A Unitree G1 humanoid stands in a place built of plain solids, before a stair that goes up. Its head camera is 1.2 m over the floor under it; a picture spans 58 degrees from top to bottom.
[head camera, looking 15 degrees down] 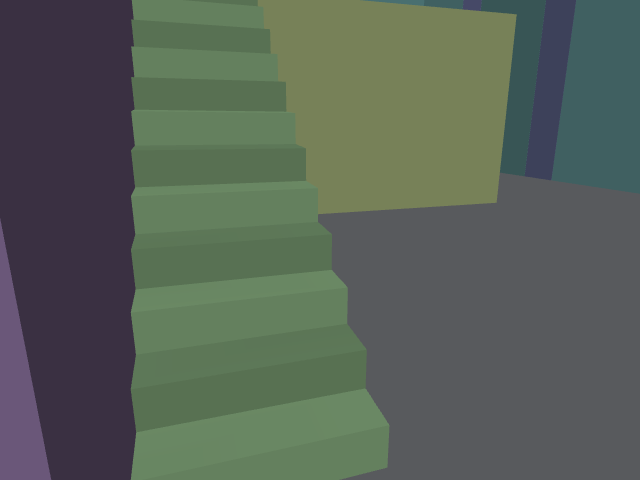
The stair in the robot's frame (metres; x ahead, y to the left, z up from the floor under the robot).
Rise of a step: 0.18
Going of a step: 0.21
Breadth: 0.94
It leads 18 degrees to the left of straight ahead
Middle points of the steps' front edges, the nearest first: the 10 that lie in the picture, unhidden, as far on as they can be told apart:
1.16 0.20 0.18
1.36 0.27 0.36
1.56 0.33 0.54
1.75 0.39 0.72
1.95 0.46 0.90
2.15 0.52 1.08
2.35 0.58 1.26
2.55 0.65 1.44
2.75 0.71 1.62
2.95 0.77 1.80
